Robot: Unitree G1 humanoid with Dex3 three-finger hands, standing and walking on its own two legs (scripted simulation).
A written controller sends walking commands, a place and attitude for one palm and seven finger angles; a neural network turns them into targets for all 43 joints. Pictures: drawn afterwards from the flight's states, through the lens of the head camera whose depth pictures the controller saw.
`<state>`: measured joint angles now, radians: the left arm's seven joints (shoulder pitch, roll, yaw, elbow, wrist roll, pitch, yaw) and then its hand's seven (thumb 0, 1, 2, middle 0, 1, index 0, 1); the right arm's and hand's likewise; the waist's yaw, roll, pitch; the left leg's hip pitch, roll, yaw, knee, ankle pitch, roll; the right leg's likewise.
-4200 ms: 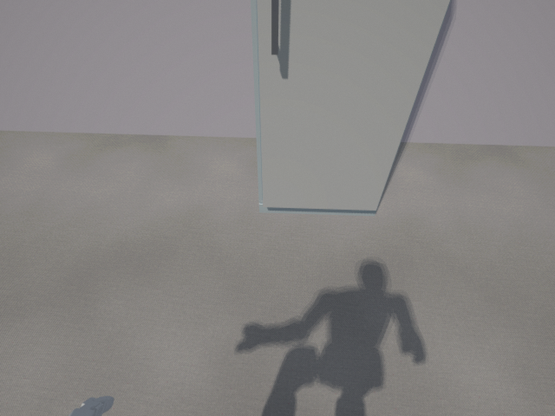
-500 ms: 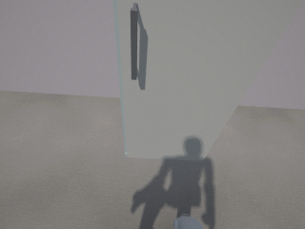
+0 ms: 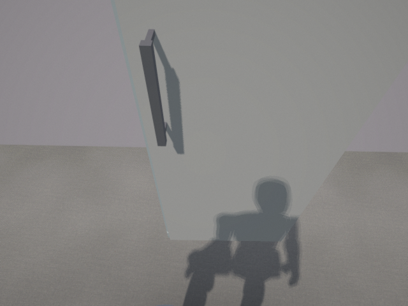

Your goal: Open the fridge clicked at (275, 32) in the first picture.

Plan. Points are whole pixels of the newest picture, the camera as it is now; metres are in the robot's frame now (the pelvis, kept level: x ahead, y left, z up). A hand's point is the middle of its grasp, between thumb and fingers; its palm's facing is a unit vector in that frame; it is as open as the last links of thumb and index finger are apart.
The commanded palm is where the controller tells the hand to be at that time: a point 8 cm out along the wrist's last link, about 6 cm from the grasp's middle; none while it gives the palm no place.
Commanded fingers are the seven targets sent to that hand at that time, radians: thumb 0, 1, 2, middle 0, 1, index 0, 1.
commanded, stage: come to a stop and stand still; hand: left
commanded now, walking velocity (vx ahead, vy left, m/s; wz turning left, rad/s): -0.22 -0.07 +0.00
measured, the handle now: (157, 95) +0.46 +0.13 +0.18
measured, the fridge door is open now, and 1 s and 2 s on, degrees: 0 0 0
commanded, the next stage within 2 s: look again from close up in 1.30 s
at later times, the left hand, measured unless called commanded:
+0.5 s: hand out of the picture -0.02 +0.14 -0.15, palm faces +0.03 -0.97 -0.24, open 7.4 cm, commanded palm none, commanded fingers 0.00 0.90 0.90 -0.20 -0.30 -0.20 -0.30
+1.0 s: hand out of the picture -0.12 +0.13 -0.16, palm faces +0.03 -0.98 -0.17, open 7.4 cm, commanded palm none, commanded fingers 0.00 0.90 0.90 -0.20 -0.30 -0.20 -0.30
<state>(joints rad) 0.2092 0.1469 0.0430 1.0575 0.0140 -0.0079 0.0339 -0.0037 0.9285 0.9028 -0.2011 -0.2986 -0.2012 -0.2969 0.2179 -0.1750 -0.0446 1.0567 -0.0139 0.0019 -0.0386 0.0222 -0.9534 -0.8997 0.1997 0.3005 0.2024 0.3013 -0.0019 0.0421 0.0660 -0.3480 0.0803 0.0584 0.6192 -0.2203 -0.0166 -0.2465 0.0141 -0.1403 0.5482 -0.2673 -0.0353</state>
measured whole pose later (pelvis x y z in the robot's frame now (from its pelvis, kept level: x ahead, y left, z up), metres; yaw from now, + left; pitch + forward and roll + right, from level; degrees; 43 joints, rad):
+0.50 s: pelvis -0.05 -0.04 +0.01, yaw -2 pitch -2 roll +1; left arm 0.27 0.14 0.03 1.04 0.03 0.02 0.03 0.01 0.91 0.90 -0.20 -0.30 -0.20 -0.30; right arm 0.18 -0.18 -0.06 1.04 -0.02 0.07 -0.01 0.00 -0.91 -0.90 0.20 0.30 0.20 0.30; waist 0.01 0.04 0.03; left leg -0.39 0.04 0.03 0.80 -0.39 0.00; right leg -0.21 -0.01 -0.07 0.52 -0.29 -0.04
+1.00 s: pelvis -0.10 -0.04 +0.02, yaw -2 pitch -2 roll +0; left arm 0.30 0.13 0.02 1.14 0.01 0.01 0.03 0.01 0.91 0.90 -0.20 -0.30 -0.20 -0.30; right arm 0.31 -0.11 -0.01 1.14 -0.02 0.02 -0.02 0.00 -0.90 -0.90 0.20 0.30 0.20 0.30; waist 0.01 0.00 0.03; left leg -0.18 0.03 0.05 0.42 -0.20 -0.01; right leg -0.23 0.00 -0.07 0.40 -0.15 -0.03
